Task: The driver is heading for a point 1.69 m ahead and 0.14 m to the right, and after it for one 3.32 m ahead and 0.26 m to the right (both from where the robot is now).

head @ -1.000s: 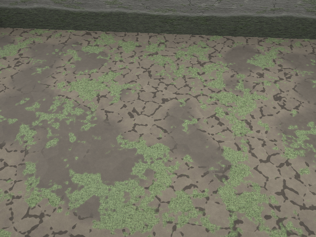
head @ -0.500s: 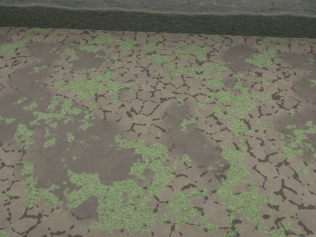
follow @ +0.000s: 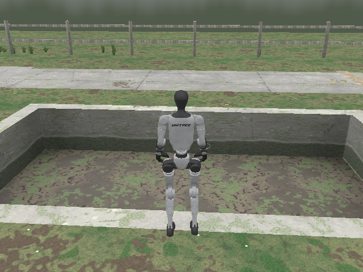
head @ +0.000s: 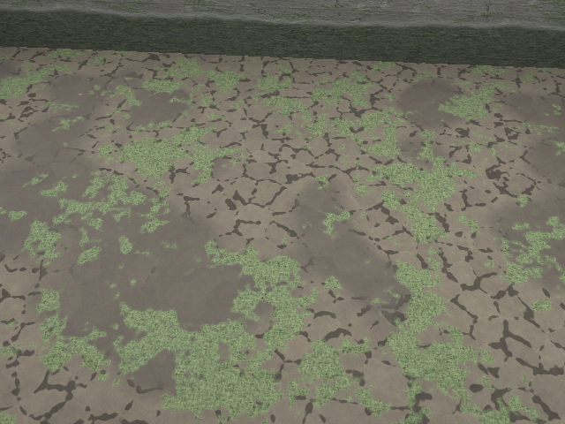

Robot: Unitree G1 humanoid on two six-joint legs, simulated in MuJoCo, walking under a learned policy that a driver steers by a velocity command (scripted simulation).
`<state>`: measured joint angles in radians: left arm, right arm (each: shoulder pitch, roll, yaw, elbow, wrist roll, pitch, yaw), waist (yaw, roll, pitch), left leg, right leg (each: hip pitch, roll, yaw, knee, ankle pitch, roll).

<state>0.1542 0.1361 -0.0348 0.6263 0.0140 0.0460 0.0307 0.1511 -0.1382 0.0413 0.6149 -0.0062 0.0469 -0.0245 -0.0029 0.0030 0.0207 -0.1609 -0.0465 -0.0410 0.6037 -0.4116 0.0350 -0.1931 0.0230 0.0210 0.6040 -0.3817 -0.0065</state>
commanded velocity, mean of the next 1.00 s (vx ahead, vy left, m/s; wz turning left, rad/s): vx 0.30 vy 0.00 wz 0.00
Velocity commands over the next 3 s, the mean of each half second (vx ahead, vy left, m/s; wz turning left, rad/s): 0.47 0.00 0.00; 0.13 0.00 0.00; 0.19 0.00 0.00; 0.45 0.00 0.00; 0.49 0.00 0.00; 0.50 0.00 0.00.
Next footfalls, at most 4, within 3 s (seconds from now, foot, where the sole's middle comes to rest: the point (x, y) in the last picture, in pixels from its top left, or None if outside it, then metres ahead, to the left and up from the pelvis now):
none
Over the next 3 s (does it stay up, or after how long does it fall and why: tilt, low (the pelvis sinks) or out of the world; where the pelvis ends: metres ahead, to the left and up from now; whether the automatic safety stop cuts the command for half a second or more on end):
stays up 0.00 0.00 0.00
